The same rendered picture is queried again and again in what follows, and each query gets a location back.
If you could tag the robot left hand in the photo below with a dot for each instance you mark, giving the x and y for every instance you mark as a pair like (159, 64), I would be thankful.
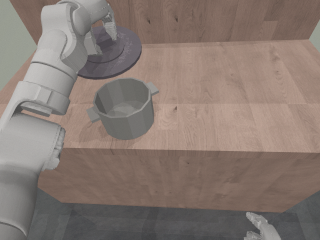
(98, 10)

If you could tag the table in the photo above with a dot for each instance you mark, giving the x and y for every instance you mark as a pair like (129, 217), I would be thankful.
(236, 120)

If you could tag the left robot upper arm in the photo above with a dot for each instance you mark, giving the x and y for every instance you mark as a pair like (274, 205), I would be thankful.
(28, 146)

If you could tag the robot right hand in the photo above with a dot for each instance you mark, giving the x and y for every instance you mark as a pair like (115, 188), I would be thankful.
(267, 231)

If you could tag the left robot forearm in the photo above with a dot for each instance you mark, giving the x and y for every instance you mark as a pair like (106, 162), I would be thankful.
(54, 68)

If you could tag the knob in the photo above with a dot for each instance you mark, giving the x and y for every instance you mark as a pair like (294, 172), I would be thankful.
(103, 39)

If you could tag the lid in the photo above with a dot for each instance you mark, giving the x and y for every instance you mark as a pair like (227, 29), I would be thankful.
(117, 59)

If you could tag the pot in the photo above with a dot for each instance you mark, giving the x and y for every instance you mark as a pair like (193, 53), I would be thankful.
(125, 107)

